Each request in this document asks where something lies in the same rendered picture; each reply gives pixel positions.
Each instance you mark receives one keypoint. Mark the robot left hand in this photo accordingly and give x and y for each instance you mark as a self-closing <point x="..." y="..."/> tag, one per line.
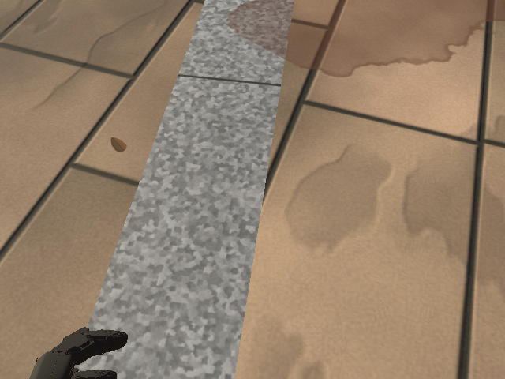
<point x="76" y="348"/>

